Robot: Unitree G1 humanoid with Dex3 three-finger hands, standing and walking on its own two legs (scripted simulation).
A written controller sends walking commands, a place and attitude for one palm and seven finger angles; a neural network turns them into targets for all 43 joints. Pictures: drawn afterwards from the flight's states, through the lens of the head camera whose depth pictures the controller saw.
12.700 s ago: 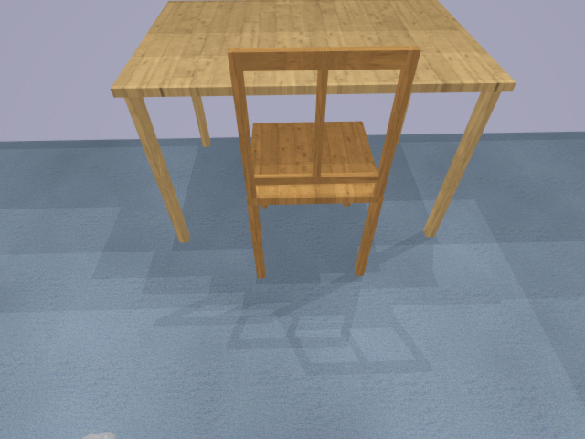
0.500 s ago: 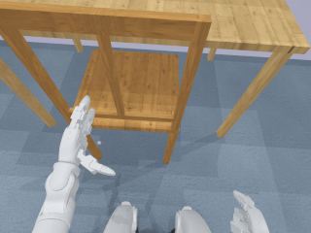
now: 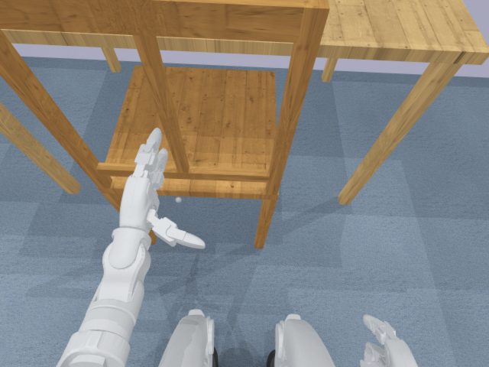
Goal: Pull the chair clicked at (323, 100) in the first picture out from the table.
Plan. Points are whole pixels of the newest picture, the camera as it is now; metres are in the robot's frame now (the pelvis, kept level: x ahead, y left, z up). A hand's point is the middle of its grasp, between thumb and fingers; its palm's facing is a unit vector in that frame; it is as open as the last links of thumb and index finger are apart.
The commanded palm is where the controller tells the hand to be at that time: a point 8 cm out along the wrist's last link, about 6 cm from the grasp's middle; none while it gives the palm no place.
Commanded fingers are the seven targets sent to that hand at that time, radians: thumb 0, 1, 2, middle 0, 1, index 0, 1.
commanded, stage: aim the fingers beside a spindle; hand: left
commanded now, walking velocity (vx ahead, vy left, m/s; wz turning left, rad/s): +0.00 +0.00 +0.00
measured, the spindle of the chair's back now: (169, 119) +0.51 +0.14 +0.05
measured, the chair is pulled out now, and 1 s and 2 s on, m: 0.00 0.00 0.00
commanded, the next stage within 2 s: push the fingers through the gap in 0.56 s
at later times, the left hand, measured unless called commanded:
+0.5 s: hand (176, 201) +0.37 +0.12 +0.02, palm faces -0.06 -1.00 -0.03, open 17.0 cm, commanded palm +0.35 +0.17 +0.02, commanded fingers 0.00 -0.50 0.30 -0.06 -0.08 -0.06 -0.08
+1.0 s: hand (177, 183) +0.40 +0.12 +0.02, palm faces -0.05 -1.00 -0.03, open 17.0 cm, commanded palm +0.38 +0.17 +0.02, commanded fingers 0.00 -0.50 0.30 -0.06 -0.08 -0.06 -0.08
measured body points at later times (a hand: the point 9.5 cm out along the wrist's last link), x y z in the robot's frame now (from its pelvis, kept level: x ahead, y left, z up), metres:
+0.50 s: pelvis +0.00 +0.00 +0.00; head +0.12 +0.00 +0.43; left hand +0.36 +0.17 +0.03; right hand +0.13 -0.26 -0.11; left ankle +0.03 +0.11 -0.62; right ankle +0.01 -0.11 -0.62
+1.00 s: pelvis +0.00 +0.00 +0.00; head +0.12 +0.00 +0.43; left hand +0.40 +0.17 +0.02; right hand +0.12 -0.26 -0.12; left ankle +0.03 +0.11 -0.62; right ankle +0.01 -0.11 -0.62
